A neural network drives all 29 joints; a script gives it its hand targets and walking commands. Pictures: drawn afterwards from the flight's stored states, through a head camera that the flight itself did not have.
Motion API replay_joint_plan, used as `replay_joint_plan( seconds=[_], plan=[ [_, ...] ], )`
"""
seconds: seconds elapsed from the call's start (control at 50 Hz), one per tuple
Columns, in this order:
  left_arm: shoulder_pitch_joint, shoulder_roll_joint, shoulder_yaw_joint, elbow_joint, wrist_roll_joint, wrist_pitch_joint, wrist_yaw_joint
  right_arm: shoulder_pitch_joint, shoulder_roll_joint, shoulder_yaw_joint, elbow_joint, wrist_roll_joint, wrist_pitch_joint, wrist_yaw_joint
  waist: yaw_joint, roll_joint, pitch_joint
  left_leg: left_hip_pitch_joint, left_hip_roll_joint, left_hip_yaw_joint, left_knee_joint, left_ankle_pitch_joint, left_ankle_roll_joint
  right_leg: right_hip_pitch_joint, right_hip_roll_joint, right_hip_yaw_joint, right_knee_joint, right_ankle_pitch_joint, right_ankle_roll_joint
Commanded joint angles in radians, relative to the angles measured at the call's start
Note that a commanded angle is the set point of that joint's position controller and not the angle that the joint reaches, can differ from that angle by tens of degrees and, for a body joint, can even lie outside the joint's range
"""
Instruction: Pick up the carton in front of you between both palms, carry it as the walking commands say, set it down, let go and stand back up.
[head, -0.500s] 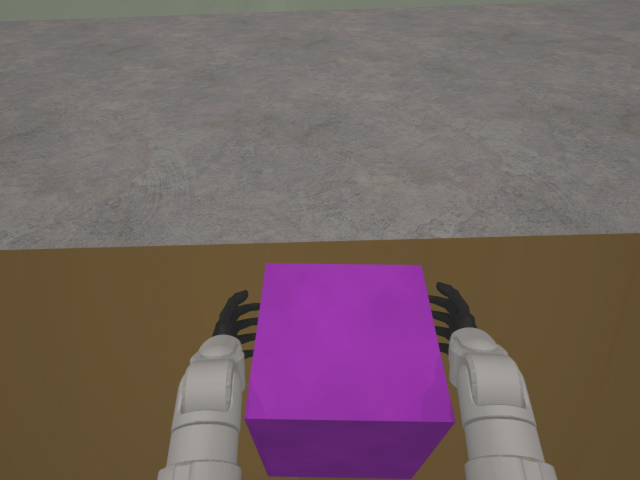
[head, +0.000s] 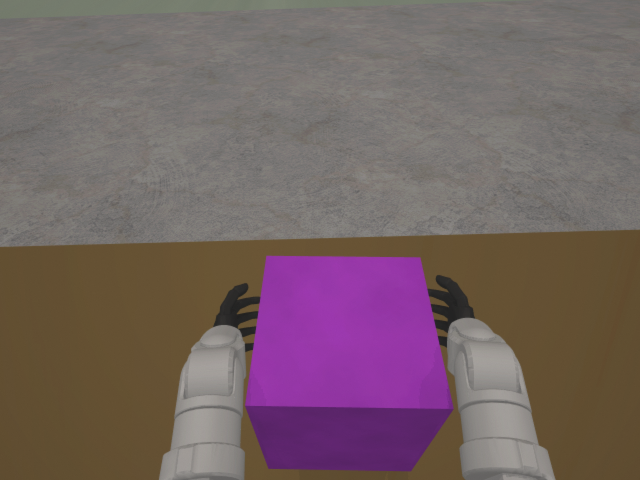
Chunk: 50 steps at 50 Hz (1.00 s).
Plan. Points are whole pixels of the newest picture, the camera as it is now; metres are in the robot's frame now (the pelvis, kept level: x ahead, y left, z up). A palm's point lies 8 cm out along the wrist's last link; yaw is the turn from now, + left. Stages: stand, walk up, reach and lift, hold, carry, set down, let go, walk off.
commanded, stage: hold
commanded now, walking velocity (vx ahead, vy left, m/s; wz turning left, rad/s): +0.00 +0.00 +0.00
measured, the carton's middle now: (341, 367) +0.29 +0.00 -0.03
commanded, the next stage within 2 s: carry in 0.08 s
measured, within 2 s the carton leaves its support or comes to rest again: neither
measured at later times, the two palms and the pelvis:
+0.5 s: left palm (236, 270) +0.38 +0.15 +0.08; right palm (446, 261) +0.39 -0.15 +0.08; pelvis +0.12 +0.00 -0.02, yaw -1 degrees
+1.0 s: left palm (246, 182) +0.63 +0.17 +0.06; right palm (401, 175) +0.64 -0.13 +0.06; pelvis +0.41 +0.02 -0.03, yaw +0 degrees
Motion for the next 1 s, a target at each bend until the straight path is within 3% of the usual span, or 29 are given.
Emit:
replay_joint_plan(
  seconds=[0.0, 0.04, 0.06, 0.12, 0.2, 0.24, 0.26, 0.3, 0.32, 0.34, 0.38, 0.4, 0.42, 0.44, 0.46, 0.48, 0.5, 0.54, 0.58, 0.6, 0.62, 0.64, 0.66, 0.7, 0.74, 0.88, 0.94, 0.96, 0.98],
  plan=[
    [-0.56, -0.92, -0.56, -0.053, -0.279, -0.04, -0.246, -0.482, 0.938, 0.561, 0.003, 0.267, -0.017, 0.242, 0.0, 0.002, -0.228, 0.029, -0.049, 0.065, -0.067, 0.107, -0.006, 0.051, 0.05, -0.067, -0.06, 0.121, 0.009],
    [-0.55, -0.919, -0.563, -0.061, -0.28, -0.038, -0.245, -0.472, 0.937, 0.564, -0.004, 0.27, -0.016, 0.241, 0.0, 0.002, -0.233, 0.034, -0.05, 0.064, -0.067, 0.124, -0.007, 0.056, 0.051, -0.067, -0.059, 0.139, 0.009],
    [-0.557, -0.921, -0.575, -0.085, -0.288, -0.032, -0.244, -0.483, 0.926, 0.572, -0.017, 0.277, -0.012, 0.239, 0.008, 0.03, -0.23, -0.095, 0.114, 0.023, 0.01, 0.018, 0.017, -0.063, -0.109, -0.038, 0.038, 0.007, -0.011],
    [-0.567, -0.923, -0.624, -0.156, -0.325, -0.024, -0.235, -0.482, 0.936, 0.624, -0.093, 0.307, -0.002, 0.225, 0.002, 0.03, -0.222, -0.19, 0.108, -0.031, -0.048, -0.509, 0.037, -0.181, -0.082, -0.02, 0.012, -0.464, -0.02],
    [-0.569, -0.926, -0.74, -0.303, -0.398, 0.015, -0.212, -0.469, 0.942, 0.733, -0.244, 0.367, 0.038, 0.193, -0.001, 0.069, -0.301, -0.157, 0.162, -0.048, -0.029, -0.378, 0.065, -0.212, -0.076, -0.107, 0.135, -0.259, -0.016],
    [-0.557, -0.914, -0.794, -0.391, -0.43, 0.057, -0.194, -0.446, 0.928, 0.78, -0.337, 0.389, 0.078, 0.17, -0.002, 0.071, -0.322, -0.163, 0.174, -0.042, -0.01, -0.411, 0.076, -0.221, -0.083, -0.116, 0.111, -0.295, -0.02],
    [-0.559, -0.906, -0.808, -0.426, -0.443, 0.08, -0.183, -0.442, 0.92, 0.795, -0.376, 0.396, 0.103, 0.158, -0.001, 0.042, -0.302, -0.209, 0.162, -0.014, 0.032, -0.418, 0.07, -0.209, -0.113, -0.081, 0.069, -0.339, -0.03],
    [-0.496, -0.87, -0.811, -0.471, -0.453, 0.129, -0.158, -0.416, 0.896, 0.817, -0.44, 0.412, 0.155, 0.133, 0.016, -0.143, -0.27, -0.385, 0.091, 0.136, 0.253, -0.293, 0.021, -0.087, -0.235, 0.097, -0.053, -0.385, -0.091],
    [-0.447, -0.851, -0.798, -0.484, -0.446, 0.153, -0.141, -0.404, 0.881, 0.826, -0.47, 0.426, 0.181, 0.124, 0.021, -0.224, -0.247, -0.479, 0.058, 0.205, 0.313, -0.256, 0.002, -0.016, -0.3, 0.199, -0.087, -0.28, -0.138],
    [-0.398, -0.838, -0.789, -0.506, -0.435, 0.177, -0.122, -0.389, 0.862, 0.841, -0.498, 0.443, 0.205, 0.114, 0.022, -0.221, -0.223, -0.524, 0.057, 0.233, 0.251, -0.277, 0.0, 0.02, -0.321, 0.223, -0.066, -0.124, -0.171],
    [-0.335, -0.819, -0.778, -0.567, -0.428, 0.223, -0.085, -0.328, 0.845, 0.856, -0.54, 0.471, 0.249, 0.09, 0.014, -0.139, -0.291, -0.337, 0.058, 0.262, 0.108, -0.2, 0.005, -0.028, -0.283, 0.088, 0.052, 0.085, -0.147],
    [-0.323, -0.808, -0.788, -0.617, -0.438, 0.247, -0.069, -0.282, 0.849, 0.853, -0.557, 0.473, 0.267, 0.071, 0.005, -0.087, -0.332, -0.22, 0.062, 0.247, 0.064, -0.152, 0.014, -0.069, -0.224, -0.054, 0.149, 0.125, -0.104],
    [-0.299, -0.804, -0.798, -0.643, -0.449, 0.27, -0.052, -0.234, 0.838, 0.838, -0.577, 0.467, 0.288, 0.05, -0.009, 0.009, -0.346, -0.005, 0.112, 0.153, 0.033, -0.083, 0.048, -0.247, -0.158, -0.171, 0.328, 0.255, -0.054],
    [-0.291, -0.79, -0.808, -0.697, -0.461, 0.293, -0.037, -0.17, 0.82, 0.819, -0.586, 0.452, 0.302, 0.025, -0.025, 0.225, -0.37, 0.217, 0.258, -0.054, 0.056, 0.225, 0.125, -0.504, -0.095, -0.271, 0.542, 0.197, 0.006],
    [-0.286, -0.786, -0.82, -0.731, -0.476, 0.313, -0.023, -0.114, 0.814, 0.797, -0.612, 0.434, 0.317, 0.001, -0.027, 0.355, -0.321, 0.336, 0.363, -0.198, -0.005, 0.507, 0.196, -0.739, -0.046, -0.299, 0.565, -0.266, 0.024],
    [-0.286, -0.784, -0.826, -0.762, -0.491, 0.326, -0.009, -0.101, 0.817, 0.786, -0.663, 0.428, 0.332, -0.02, -0.034, 0.245, -0.256, 0.368, 0.403, -0.237, 0.0, 0.567, 0.238, -0.843, -0.062, -0.258, 0.52, -0.458, 0.007],
    [-0.254, -0.784, -0.817, -0.779, -0.502, 0.336, 0.005, -0.107, 0.816, 0.789, -0.72, 0.434, 0.344, -0.04, -0.039, 0.15, -0.249, 0.393, 0.402, -0.208, 0.002, 0.536, 0.236, -0.856, -0.077, -0.246, 0.429, -0.492, -0.004],
    [-0.156, -0.798, -0.794, -0.825, -0.506, 0.347, 0.033, -0.089, 0.812, 0.803, -0.823, 0.456, 0.357, -0.07, -0.025, 0.143, -0.284, 0.291, 0.359, -0.068, 0.0, 0.404, 0.15, -0.651, -0.067, -0.271, 0.205, -0.245, -0.017],
    [-0.062, -0.81, -0.769, -0.863, -0.484, 0.35, 0.061, -0.04, 0.805, 0.817, -0.893, 0.485, 0.368, -0.086, 0.012, 0.095, -0.388, -0.074, 0.238, 0.205, 0.166, 0.344, 0.054, -0.026, 0.001, -0.365, 0.01, 0.017, -0.026],
    [-0.017, -0.783, -0.742, -0.864, -0.462, 0.349, 0.082, -0.068, 0.759, 0.818, -0.936, 0.497, 0.377, -0.095, 0.039, -0.057, -0.433, -0.308, 0.166, 0.306, 0.391, 0.184, 0.006, 0.229, -0.138, -0.141, -0.067, -0.095, -0.062],
    [0.004, -0.74, -0.7, -0.859, -0.426, 0.351, 0.109, -0.119, 0.71, 0.827, -0.981, 0.514, 0.39, -0.106, 0.039, -0.336, -0.407, -0.575, 0.061, 0.325, 0.616, -0.152, -0.029, 0.336, -0.398, 0.303, -0.124, 0.083, -0.162],
    [-0.015, -0.712, -0.685, -0.895, -0.419, 0.355, 0.129, -0.117, 0.689, 0.835, -0.969, 0.529, 0.397, -0.115, 0.038, -0.28, -0.362, -0.713, 0.065, 0.212, 0.757, -0.32, -0.005, 0.368, -0.468, 0.383, -0.1, 0.288, -0.265],
    [-0.013, -0.692, -0.687, -0.92, -0.425, 0.36, 0.143, -0.081, 0.673, 0.821, -0.949, 0.531, 0.399, -0.124, 0.038, -0.15, -0.314, -0.752, 0.106, 0.179, 0.823, -0.334, 0.014, 0.337, -0.452, 0.295, -0.063, 0.462, -0.272],
    [-0.039, -0.669, -0.705, -0.955, -0.442, 0.359, 0.159, -0.008, 0.666, 0.777, -0.9, 0.507, 0.394, -0.143, 0.033, -0.021, -0.318, -0.786, 0.162, 0.166, 0.771, -0.231, 0.03, 0.318, -0.419, 0.173, -0.091, 0.358, -0.213],
    [-0.045, -0.649, -0.733, -0.961, -0.471, 0.355, 0.159, 0.05, 0.656, 0.728, -0.855, 0.459, 0.381, -0.163, 0.031, -0.048, -0.28, -0.723, 0.143, 0.204, 0.607, -0.158, 0.018, 0.25, -0.362, 0.041, -0.143, 0.339, -0.154],
    [0.016, -0.606, -0.788, -0.944, -0.52, 0.357, 0.119, 0.134, 0.636, 0.718, -0.87, 0.399, 0.367, -0.18, 0.029, -0.175, -0.162, -0.427, 0.043, 0.379, 0.183, 0.097, 0.034, 0.049, -0.27, -0.214, -0.163, 0.518, -0.098],
    [0.021, -0.577, -0.78, -0.939, -0.499, 0.364, 0.105, 0.125, 0.62, 0.74, -0.873, 0.406, 0.374, -0.165, 0.006, -0.178, -0.241, -0.14, -0.017, 0.437, 0.134, 0.12, 0.057, 0.008, -0.235, -0.338, 0.076, 0.702, -0.053],
    [0.025, -0.56, -0.772, -0.934, -0.488, 0.366, 0.104, 0.121, 0.607, 0.741, -0.872, 0.406, 0.378, -0.161, -0.009, -0.153, -0.289, 0.023, -0.012, 0.441, 0.122, 0.055, 0.058, -0.069, -0.203, -0.364, 0.234, 0.603, -0.034],
    [0.012, -0.537, -0.761, -0.929, -0.476, 0.37, 0.104, 0.124, 0.599, 0.739, -0.868, 0.403, 0.383, -0.157, -0.033, -0.074, -0.316, 0.16, 0.117, 0.256, 0.097, -0.086, 0.065, -0.213, -0.179, -0.344, 0.445, 0.354, -0.02]
  ],
)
